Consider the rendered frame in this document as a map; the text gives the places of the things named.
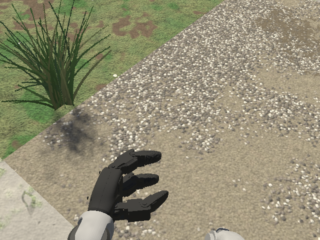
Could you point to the robot left forearm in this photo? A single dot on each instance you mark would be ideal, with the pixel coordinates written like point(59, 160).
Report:
point(93, 225)

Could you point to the robot left hand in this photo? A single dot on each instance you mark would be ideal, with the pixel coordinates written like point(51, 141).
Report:
point(111, 187)

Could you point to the right robot thigh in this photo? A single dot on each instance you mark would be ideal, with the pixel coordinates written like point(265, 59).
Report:
point(223, 235)

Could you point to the right robot shin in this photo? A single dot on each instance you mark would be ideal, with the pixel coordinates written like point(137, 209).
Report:
point(220, 228)

